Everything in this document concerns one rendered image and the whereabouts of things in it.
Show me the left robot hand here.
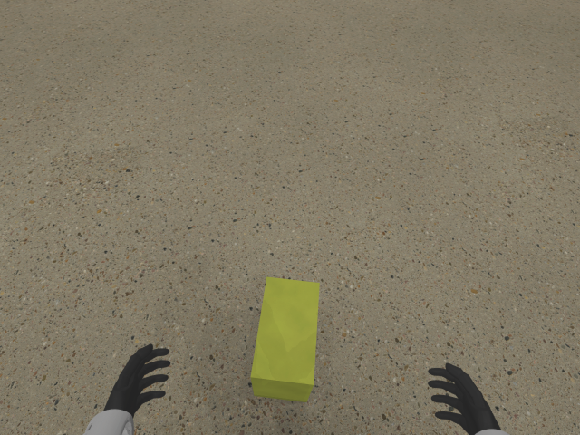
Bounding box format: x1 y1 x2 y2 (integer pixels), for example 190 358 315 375
103 344 170 418

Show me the right robot hand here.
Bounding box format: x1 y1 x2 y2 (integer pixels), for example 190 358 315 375
428 363 501 435

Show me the left robot forearm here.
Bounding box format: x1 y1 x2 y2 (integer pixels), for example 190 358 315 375
83 409 134 435

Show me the carton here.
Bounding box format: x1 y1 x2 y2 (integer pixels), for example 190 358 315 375
250 277 320 402

